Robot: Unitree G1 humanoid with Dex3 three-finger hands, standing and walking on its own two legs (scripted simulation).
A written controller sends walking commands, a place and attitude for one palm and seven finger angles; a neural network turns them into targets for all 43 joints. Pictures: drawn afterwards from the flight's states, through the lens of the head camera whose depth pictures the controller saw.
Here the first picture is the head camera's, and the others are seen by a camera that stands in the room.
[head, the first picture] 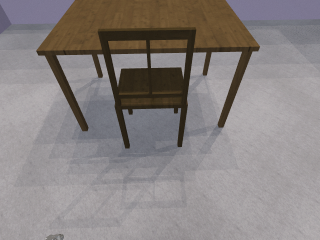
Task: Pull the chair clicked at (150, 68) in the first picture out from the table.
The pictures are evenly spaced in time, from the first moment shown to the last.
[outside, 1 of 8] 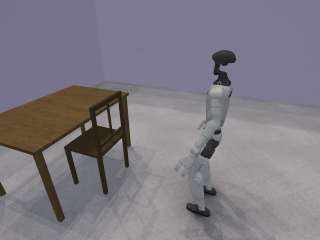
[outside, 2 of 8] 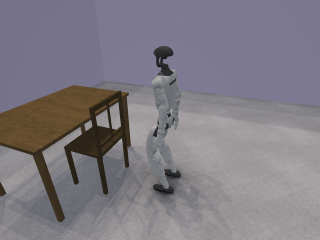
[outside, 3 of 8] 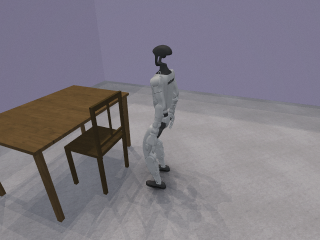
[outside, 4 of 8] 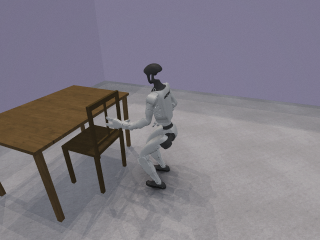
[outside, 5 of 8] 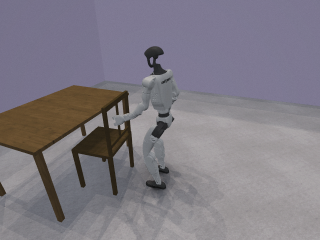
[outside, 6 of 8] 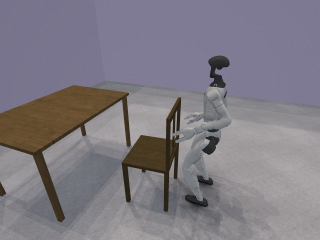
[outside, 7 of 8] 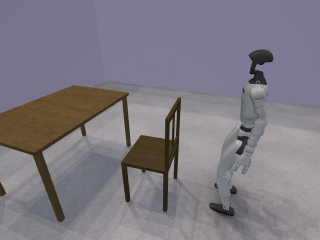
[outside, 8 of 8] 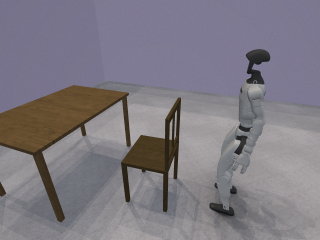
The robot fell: no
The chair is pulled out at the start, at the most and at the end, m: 0.00 0.58 0.57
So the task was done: yes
